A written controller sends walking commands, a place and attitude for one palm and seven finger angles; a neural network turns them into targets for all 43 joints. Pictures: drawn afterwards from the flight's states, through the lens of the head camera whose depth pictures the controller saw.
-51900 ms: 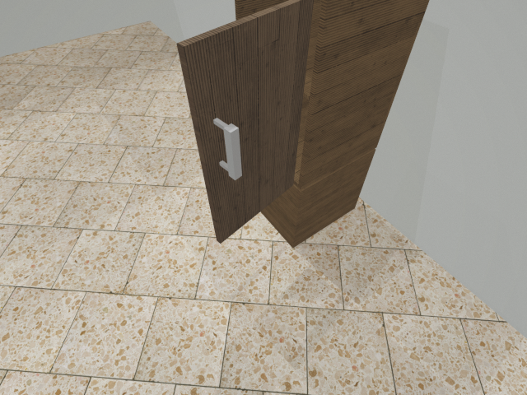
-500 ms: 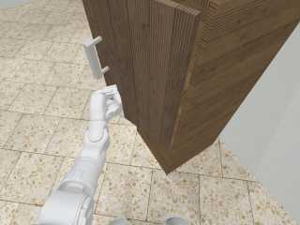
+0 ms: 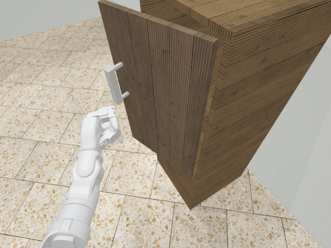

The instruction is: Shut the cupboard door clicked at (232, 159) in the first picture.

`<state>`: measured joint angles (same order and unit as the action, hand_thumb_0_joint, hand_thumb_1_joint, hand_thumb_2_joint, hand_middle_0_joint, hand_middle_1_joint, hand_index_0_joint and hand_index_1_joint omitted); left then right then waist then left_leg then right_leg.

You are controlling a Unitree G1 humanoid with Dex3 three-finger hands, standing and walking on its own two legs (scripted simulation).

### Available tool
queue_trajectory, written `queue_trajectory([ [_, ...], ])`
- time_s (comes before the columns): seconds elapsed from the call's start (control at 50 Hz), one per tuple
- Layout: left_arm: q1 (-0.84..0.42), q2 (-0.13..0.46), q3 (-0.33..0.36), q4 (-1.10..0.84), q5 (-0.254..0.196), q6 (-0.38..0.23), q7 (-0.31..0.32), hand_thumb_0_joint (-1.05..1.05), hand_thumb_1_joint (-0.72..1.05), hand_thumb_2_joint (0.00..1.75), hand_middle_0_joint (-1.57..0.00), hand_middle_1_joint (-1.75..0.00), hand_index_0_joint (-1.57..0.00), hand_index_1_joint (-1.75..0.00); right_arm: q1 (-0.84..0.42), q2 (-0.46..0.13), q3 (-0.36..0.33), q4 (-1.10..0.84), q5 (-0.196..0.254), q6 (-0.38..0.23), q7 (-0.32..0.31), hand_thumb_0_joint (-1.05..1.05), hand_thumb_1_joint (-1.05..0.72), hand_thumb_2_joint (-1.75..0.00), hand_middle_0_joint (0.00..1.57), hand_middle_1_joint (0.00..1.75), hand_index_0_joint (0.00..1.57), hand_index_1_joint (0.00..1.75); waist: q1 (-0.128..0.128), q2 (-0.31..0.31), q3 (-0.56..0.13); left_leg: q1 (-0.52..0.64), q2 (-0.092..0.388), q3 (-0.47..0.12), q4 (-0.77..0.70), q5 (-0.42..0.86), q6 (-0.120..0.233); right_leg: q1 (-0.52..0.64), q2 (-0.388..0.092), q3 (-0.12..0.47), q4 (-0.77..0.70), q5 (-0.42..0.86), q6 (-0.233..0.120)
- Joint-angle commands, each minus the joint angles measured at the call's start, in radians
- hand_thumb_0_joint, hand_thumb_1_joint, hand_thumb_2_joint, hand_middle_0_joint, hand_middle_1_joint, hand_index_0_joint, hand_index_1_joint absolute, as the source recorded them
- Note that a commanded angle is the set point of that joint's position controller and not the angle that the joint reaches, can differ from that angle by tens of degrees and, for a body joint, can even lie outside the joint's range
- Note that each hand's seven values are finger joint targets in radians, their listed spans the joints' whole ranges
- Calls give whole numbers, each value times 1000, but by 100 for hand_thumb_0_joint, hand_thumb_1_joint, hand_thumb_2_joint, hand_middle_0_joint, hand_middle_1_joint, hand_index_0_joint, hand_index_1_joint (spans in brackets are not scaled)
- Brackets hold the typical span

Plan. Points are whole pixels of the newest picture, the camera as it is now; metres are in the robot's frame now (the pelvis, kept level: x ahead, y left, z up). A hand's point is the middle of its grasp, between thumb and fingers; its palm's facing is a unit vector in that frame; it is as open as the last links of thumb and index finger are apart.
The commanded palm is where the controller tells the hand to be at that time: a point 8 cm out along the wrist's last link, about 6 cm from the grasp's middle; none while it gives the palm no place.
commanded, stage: draw the hand back to the body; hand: left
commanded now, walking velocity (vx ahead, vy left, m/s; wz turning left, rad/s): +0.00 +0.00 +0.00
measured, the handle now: (118, 83) +0.60 +0.16 +0.05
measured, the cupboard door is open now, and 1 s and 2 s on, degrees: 20 20 20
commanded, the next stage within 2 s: step back with the hand held close in 1.32 s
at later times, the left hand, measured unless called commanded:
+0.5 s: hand (59, 168) +0.26 +0.20 +0.13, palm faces +0.17 -0.96 -0.22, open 3.3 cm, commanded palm +0.22 +0.25 +0.16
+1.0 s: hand out of the picture +0.18 +0.30 +0.20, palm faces +0.48 -0.76 -0.43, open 6.6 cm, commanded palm +0.14 +0.34 +0.21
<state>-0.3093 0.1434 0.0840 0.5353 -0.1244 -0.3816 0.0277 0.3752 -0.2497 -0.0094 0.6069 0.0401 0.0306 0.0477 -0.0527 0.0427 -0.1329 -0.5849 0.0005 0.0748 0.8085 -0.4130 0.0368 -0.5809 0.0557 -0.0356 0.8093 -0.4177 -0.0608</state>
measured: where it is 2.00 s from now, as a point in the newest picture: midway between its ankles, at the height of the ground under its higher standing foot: outside the picture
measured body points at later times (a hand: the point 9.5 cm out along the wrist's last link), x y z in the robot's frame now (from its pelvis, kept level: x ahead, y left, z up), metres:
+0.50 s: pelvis +0.01 +0.02 +0.03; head +0.00 +0.01 +0.48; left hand +0.24 +0.25 +0.14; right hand +0.21 -0.18 -0.04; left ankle -0.01 +0.10 -0.70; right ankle -0.01 -0.08 -0.70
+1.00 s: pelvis +0.01 +0.03 +0.04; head -0.01 +0.00 +0.49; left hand +0.15 +0.34 +0.23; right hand +0.20 -0.19 -0.05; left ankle -0.01 +0.10 -0.70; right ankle -0.01 -0.08 -0.70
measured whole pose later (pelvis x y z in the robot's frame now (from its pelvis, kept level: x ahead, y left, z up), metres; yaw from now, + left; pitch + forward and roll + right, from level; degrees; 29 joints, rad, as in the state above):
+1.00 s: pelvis +0.01 +0.03 +0.04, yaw +2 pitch -3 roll -1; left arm 0.51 0.38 0.36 -0.40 -0.08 -0.09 0.11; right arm 0.22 -0.25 0.01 0.62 0.03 -0.05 -0.05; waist 0.06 0.08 -0.01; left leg -0.12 -0.05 0.04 0.44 -0.27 0.07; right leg -0.08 0.03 -0.05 0.39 -0.26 -0.02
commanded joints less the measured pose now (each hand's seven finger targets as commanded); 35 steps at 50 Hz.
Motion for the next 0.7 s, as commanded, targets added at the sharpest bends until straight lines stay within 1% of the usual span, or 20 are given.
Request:
queue_trajectory([
  [0.0,-225,108,11,-310,-48,73,-32,0,90,90,-130,-150,-130,-150,-109,-125,-38,-176,25,-52,-34,0,-90,-90,20,30,20,30,11,-101,-189,175,-11,-38,-125,231,15,203,-42,70,-206,361,86],
  [0.02,-223,105,1,-373,-56,83,-34,0,90,90,-130,-150,-130,-150,-126,-118,-34,-184,25,-59,-41,0,-90,-90,20,30,20,30,18,-61,-198,207,-10,-43,-134,253,14,218,-41,61,-202,380,75],
  [0.06,-212,123,2,-543,-64,67,-33,0,90,90,-130,-150,-130,-150,-154,-106,-29,-197,25,-80,-53,0,-90,-90,20,30,20,30,30,-1,-265,284,-7,-53,-142,322,12,254,-36,46,-186,435,55],
  [0.08,-180,132,-1,-592,-65,59,-29,0,90,90,-130,-150,-130,-150,-158,-104,-24,-201,24,-89,-58,0,-90,-90,20,30,20,30,28,-17,-267,303,-2,-63,-147,353,13,264,-35,35,-180,454,51],
  [0.1,-155,138,0,-622,-62,52,-31,0,90,90,-130,-150,-130,-150,-170,-100,-18,-198,23,-99,-59,0,-90,-90,20,30,20,30,31,16,-263,318,-1,-67,-154,360,10,259,-35,32,-180,451,48],
  [0.12,-111,147,12,-625,-63,52,-30,0,90,90,-130,-150,-130,-150,-177,-98,-15,-195,21,-108,-60,0,-90,-90,20,30,20,30,34,-19,-239,316,1,-73,-160,360,9,260,-33,23,-182,444,45],
  [0.16,-40,158,19,-621,-60,71,-39,0,90,90,-124,-144,-124,-144,-196,-102,-11,-195,24,-117,-61,0,-90,-90,20,30,20,30,35,-32,-185,306,3,-76,-179,326,6,250,-33,19,-196,406,44],
  [0.2,40,165,30,-593,-62,123,-60,0,90,90,-119,-138,-119,-138,-209,-106,-7,-200,30,-114,-63,0,-90,-90,20,30,20,30,39,-53,-140,299,2,-74,-198,308,6,257,-38,18,-217,390,46],
  [0.22,62,154,18,-593,-66,158,-75,0,90,90,-116,-135,-116,-135,-221,-107,-5,-207,34,-111,-64,0,-90,-90,20,30,20,30,41,-38,-116,300,1,-72,-208,285,5,255,-39,19,-230,369,46],
  [0.24,70,194,-33,-679,11,164,-31,0,90,90,-113,-132,-113,-132,-239,-80,-7,-202,23,-85,-80,0,-90,-90,20,30,20,30,52,-53,-61,323,4,-86,-258,277,3,282,-69,65,-300,359,40],
  [0.26,138,174,-26,-662,15,184,-10,0,90,90,-111,-129,-111,-129,-245,-80,-5,-208,20,-73,-89,0,-90,-90,20,30,20,30,44,-76,-31,334,10,-81,-275,254,4,292,-72,62,-324,333,43],
  [0.32,190,175,-28,-735,27,219,12,0,90,90,-102,-120,-102,-120,-271,-75,8,-214,16,-61,-99,0,-90,-90,20,30,20,30,51,-20,-18,392,17,-92,-312,285,3,330,-72,50,-346,339,33],
  [0.38,249,226,14,-831,36,240,35,0,90,90,-94,-111,-94,-111,-285,-77,14,-215,6,-63,-108,0,-90,-90,20,30,20,30,62,-21,-33,444,23,-101,-345,343,5,381,-67,41,-371,370,30],
  [0.42,256,247,41,-908,40,247,49,0,90,90,-89,-105,-89,-105,-290,-70,19,-216,2,-66,-112,0,-90,-90,20,30,20,30,62,30,-57,490,24,-101,-366,390,0,418,-68,37,-384,396,27],
  [0.44,262,266,58,-938,45,250,56,0,90,90,-86,-102,-86,-102,-297,-70,24,-215,0,-70,-113,0,-90,-90,20,30,20,30,66,24,-61,501,23,-105,-377,392,-1,419,-65,33,-393,392,27],
  [0.52,342,284,93,-1012,50,259,76,0,90,90,-75,-90,-75,-90,-306,-66,26,-203,-8,-90,-118,0,-90,-90,20,30,20,30,73,46,-34,532,32,-115,-409,443,-10,446,-61,24,-417,387,24],
  [0.56,394,272,98,-1020,51,265,79,0,90,90,-69,-84,-69,-84,-306,-68,24,-197,-9,-98,-115,0,-90,-90,20,30,20,30,75,42,-6,537,37,-123,-424,449,-19,442,-57,18,-429,371,24],
  [0.64,523,303,172,-1013,50,266,78,0,90,90,-58,-72,-58,-72,-305,-78,15,-183,-14,-99,-108,0,-90,-90,20,30,20,30,91,-21,20,519,36,-118,-433,465,-22,462,-57,12,-444,386,26],
  [0.66,557,292,175,-1006,45,268,75,0,90,90,-56,-69,-56,-69,-308,-75,11,-183,-14,-98,-106,0,-90,-90,20,30,20,30,91,-27,39,510,38,-116,-438,451,-22,462,-58,12,-447,378,28],
  [0.68,598,317,209,-1005,45,267,75,0,90,90,-53,-66,-53,-66,-307,-81,7,-180,-13,-98,-104,0,-90,-90,20,30,20,30,99,-45,40,501,38,-116,-438,459,-22,476,-57,15,-452,383,26],
])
